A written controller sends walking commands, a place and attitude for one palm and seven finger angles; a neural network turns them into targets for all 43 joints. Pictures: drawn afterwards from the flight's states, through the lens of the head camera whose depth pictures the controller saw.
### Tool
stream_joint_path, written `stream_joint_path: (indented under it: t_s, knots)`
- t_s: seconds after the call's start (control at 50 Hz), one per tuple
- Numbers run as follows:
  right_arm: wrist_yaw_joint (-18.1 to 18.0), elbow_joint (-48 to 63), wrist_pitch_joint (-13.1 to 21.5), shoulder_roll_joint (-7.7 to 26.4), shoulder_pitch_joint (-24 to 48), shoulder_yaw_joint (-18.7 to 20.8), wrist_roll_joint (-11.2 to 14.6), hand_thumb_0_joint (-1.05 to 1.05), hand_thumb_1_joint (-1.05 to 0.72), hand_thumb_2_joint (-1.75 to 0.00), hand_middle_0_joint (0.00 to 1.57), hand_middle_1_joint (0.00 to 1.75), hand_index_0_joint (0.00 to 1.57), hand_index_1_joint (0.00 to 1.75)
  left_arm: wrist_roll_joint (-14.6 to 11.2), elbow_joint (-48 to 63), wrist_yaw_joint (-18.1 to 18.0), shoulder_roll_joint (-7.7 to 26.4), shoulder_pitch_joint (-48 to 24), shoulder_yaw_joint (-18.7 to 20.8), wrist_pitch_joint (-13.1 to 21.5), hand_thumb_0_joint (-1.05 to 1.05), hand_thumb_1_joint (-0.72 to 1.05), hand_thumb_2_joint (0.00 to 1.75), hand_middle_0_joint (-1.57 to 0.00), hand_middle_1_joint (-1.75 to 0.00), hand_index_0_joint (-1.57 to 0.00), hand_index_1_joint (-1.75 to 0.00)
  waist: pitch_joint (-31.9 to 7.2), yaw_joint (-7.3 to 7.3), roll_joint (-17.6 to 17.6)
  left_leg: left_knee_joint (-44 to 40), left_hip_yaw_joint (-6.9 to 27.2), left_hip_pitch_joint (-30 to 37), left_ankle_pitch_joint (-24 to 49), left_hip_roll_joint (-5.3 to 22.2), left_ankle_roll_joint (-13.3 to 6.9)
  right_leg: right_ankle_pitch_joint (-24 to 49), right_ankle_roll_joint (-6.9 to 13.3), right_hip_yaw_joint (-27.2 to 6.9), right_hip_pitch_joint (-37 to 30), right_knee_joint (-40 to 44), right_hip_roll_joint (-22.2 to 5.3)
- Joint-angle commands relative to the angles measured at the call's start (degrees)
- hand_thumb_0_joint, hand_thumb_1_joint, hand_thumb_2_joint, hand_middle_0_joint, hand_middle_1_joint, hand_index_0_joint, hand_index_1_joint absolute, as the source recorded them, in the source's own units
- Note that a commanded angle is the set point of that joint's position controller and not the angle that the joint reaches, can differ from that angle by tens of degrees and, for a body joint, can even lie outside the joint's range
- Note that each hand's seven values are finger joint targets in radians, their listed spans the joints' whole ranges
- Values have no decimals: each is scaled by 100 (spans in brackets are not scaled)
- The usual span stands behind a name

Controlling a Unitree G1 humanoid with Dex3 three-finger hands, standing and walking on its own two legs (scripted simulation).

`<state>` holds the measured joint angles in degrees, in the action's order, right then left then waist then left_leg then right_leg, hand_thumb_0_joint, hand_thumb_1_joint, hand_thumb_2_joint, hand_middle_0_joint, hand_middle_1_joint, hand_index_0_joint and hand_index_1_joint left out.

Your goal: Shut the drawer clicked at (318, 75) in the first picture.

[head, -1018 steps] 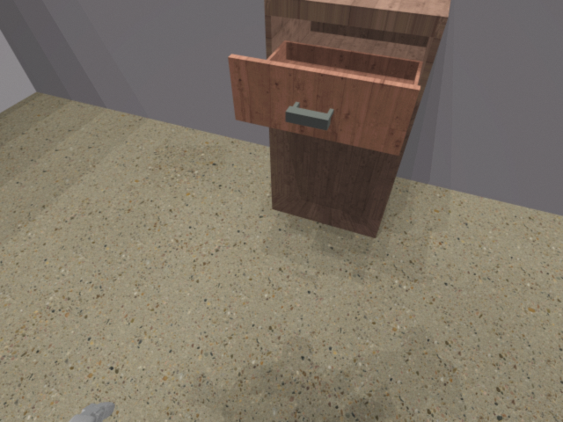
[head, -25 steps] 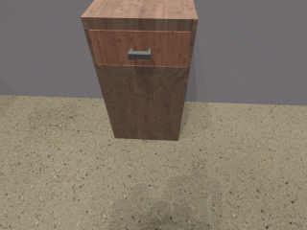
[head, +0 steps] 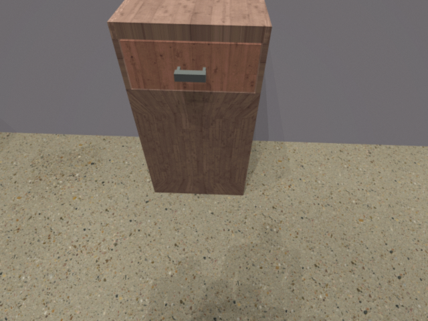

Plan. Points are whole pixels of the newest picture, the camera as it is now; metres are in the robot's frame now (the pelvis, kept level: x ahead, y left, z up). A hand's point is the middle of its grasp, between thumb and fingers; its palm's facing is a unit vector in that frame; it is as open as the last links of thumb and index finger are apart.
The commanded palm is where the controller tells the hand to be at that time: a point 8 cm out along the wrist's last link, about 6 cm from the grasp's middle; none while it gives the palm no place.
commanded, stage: look to check the result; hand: left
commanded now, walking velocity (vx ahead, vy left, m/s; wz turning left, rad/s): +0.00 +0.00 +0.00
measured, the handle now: (190, 72) +0.87 +0.12 +0.01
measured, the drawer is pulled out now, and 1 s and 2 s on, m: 0.00 0.00 0.00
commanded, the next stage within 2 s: stand and wait in 0.46 s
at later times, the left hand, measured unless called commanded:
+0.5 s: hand out of the picture -0.01 +0.15 -0.18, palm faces +0.05 -0.99 -0.15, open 7.4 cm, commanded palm none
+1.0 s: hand out of the picture +0.00 +0.15 -0.18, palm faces +0.05 -0.99 -0.16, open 7.4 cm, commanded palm none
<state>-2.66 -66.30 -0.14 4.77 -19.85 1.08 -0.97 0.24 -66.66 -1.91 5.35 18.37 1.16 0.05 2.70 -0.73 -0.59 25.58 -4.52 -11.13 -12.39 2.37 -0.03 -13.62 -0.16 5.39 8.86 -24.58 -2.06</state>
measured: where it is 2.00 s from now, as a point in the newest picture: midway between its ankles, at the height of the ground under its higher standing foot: outside the picture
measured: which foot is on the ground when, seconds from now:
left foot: down 0.00-1.00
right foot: down 0.00-1.00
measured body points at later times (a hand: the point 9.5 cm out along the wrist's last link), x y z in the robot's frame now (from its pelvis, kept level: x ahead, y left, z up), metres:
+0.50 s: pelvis +0.00 +0.00 +0.00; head +0.02 +0.00 +0.45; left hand -0.02 +0.20 -0.16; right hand -0.03 -0.19 -0.17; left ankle +0.02 +0.12 -0.74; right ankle +0.00 -0.12 -0.74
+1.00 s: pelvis +0.01 -0.01 +0.00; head +0.03 -0.01 +0.45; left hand +0.00 +0.20 -0.16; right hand -0.01 -0.21 -0.16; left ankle +0.02 +0.12 -0.74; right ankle +0.00 -0.12 -0.74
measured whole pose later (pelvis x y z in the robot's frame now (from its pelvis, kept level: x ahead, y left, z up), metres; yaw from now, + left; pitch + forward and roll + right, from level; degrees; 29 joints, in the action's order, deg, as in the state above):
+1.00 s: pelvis +0.01 -0.01 +0.00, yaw +0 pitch -1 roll +0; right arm -2.7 -66.5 0.3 5.8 -17.4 1.1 -0.9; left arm 0.2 -66.3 -1.8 6.0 16.5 1.2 0.5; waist 3.1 -0.8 -0.7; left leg 24.2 -4.3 -9.9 -12.8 2.5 0.6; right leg -14.4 0.2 5.6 7.7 -23.6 -1.8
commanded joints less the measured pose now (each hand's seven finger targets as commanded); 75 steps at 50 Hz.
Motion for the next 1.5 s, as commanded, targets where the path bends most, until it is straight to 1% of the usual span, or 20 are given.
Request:
stream_joint_path:
  t_s: [0.0, 0.08, 0.2, 0.28, 0.4, 0.5, 0.56, 0.66, 0.72, 0.86, 0.88, 0.92, 0.98, 1.04, 1.08, 1.22, 1.32, 1.34, 1.38, 1.48]
  knots:
    - [-1, 53, 35, 391, -565, 50, 15, 0, -90, -90, 20, 30, 20, 30, 18, 67, -57, 433, 485, 61, 80, 0, 90, 90, -20, -30, -20, -30, 410, 11, 65, -518, 427, -74, 224, 349, -152, -38, 199, -458, 489, 611, -376]
    - [1, 49, 35, 396, -552, 48, 10, 0, -90, -90, 20, 30, 20, 30, 19, 57, -56, 434, 504, 53, 78, 0, 90, 90, -20, -30, -20, -30, 428, 18, -44, -544, 440, -81, 154, 344, -154, -84, 197, -485, 522, 620, -372]
    - [0, 53, 40, 406, -522, 60, 14, 0, -90, -90, 20, 30, 20, 30, 21, 53, -55, 436, 492, 50, 74, 0, 90, 90, -20, -30, -20, -30, 424, 19, 6, -591, 467, -84, 85, 358, -164, -78, 185, -467, 531, 593, -365]
    - [-6, 49, 65, 440, -527, 53, 16, 0, -90, -90, 20, 30, 20, 30, 21, 68, -55, 444, 461, 56, 89, 0, 90, 90, -20, -30, -20, -30, 297, 14, 19, -561, 454, 0, 362, 385, -169, 142, 173, -453, 427, 542, -368]
    - [-10, 44, 65, 436, -465, 54, 20, 0, -90, -90, 20, 30, 20, 30, 22, 63, -54, 446, 435, 61, 78, 0, 90, 90, -20, -30, -20, -30, 395, 31, -13, -600, 470, -36, 315, 379, -167, 102, 168, -454, 451, 555, -370]
    - [-8, 32, 76, 453, -472, 59, 17, 0, -90, -90, 20, 30, 20, 30, 22, 87, -54, 468, 406, 70, 95, 0, 90, 90, -20, -30, -20, -30, 271, 18, 76, -551, 463, 39, 515, 382, -167, 239, 169, -451, 362, 541, -371]
    - [-4, 27, 70, 457, -428, 59, 19, 0, -90, -90, 20, 30, 20, 30, 21, 89, -55, 478, 398, 68, 93, 0, 90, 90, -20, -30, -20, -30, 336, 29, 59, -545, 447, 23, 497, 376, -157, 210, 166, -442, 391, 566, -392]
    - [-12, 23, 84, 485, -418, 58, 20, 0, -90, -90, 20, 30, 20, 30, 18, 101, -51, 505, 376, 74, 110, 0, 90, 90, -20, -30, -20, -30, 216, 15, 13, -515, 445, 117, 717, 391, -160, 415, 171, -441, 296, 564, -400]
    - [-16, 30, 81, 524, -387, 64, 26, 0, -90, -90, 20, 30, 20, 30, 22, 98, -54, 526, 367, 72, 114, 0, 90, 90, -20, -30, -20, -30, 256, 25, -41, -514, 448, 119, 781, 392, -148, 471, 174, -436, 298, 555, -386]
    - [-14, 9, 69, 521, -353, 54, 21, 0, -90, -90, 20, 30, 20, 30, 19, 91, -49, 535, 321, 69, 108, 0, 90, 90, -20, -30, -20, -30, 342, 12, 50, -545, 443, 103, 673, 387, -134, 392, 174, -438, 305, 623, -396]
    - [-14, 9, 77, 537, -368, 52, 20, 0, -90, -90, 20, 30, 20, 30, 17, 89, -45, 550, 332, 71, 112, 0, 90, 90, -20, -30, -20, -30, 264, 16, 61, -549, 441, 134, 712, 388, -137, 419, 173, -442, 262, 609, -404]
    - [-15, 20, 74, 558, -323, 61, 28, 0, -90, -90, 20, 30, 20, 30, 20, 100, -52, 564, 346, 74, 113, 0, 90, 90, -20, -30, -20, -30, 288, 30, 72, -539, 456, 163, 751, 394, -141, 435, 182, -448, 296, 615, -397]
    - [-16, 13, 82, 556, -315, 57, 20, 0, -90, -90, 20, 30, 20, 30, 14, 89, -44, 561, 319, 69, 116, 0, 90, 90, -20, -30, -20, -30, 232, 22, -9, -536, 436, 189, 763, 392, -136, 481, 179, -447, 255, 619, -411]
    - [-20, 13, 86, 586, -310, 58, 22, 0, -90, -90, 20, 30, 20, 30, 16, 93, -46, 597, 309, 76, 127, 0, 90, 90, -20, -30, -20, -30, 168, 18, 47, -519, 435, 217, 863, 409, -129, 601, 180, -430, 185, 607, -410]
    - [-24, 21, 86, 590, -266, 61, 20, 0, -90, -90, 20, 30, 20, 30, 15, 88, -44, 574, 318, 73, 124, 0, 90, 90, -20, -30, -20, -30, 246, 24, -40, -533, 428, 216, 853, 403, -129, 586, 184, -445, 228, 631, -411]
    - [-22, 29, 73, 650, -229, 73, 27, 0, -90, -90, 20, 30, 20, 30, 22, 85, -45, 643, 316, 80, 135, 0, 90, 90, -20, -30, -20, -30, 252, 26, 102, -541, 420, 273, 840, 422, -117, 626, 190, -457, 251, 663, -405]
    - [-23, 37, 81, 695, -200, 80, 27, 0, -90, -90, 20, 30, 20, 30, 20, 108, -46, 681, 313, 81, 156, 0, 90, 90, -20, -30, -20, -30, 141, 25, 120, -505, 421, 330, 943, 418, -117, 841, 200, -470, 162, 649, -414]
    - [-21, 20, 77, 670, -192, 66, 22, 0, -90, -90, 20, 30, 20, 30, 16, 107, -45, 667, 265, 81, 148, 0, 90, 90, -20, -30, -20, -30, 242, 20, 86, -524, 408, 273, 906, 423, -111, 816, 195, -455, 183, 664, -424]
    - [-21, 6, 72, 665, -194, 69, 16, 0, -90, -90, 20, 30, 20, 30, 15, 105, -41, 668, 274, 82, 147, 0, 90, 90, -20, -30, -20, -30, 255, 24, 78, -539, 395, 253, 831, 417, -103, 736, 194, -483, 186, 700, -420]
    - [-20, 11, 75, 698, -163, 74, 19, 0, -90, -90, 20, 30, 20, 30, 12, 130, -40, 720, 257, 88, 158, 0, 90, 90, -20, -30, -20, -30, 189, 28, 84, -515, 397, 273, 884, 416, -100, 894, 198, -479, 113, 698, -437]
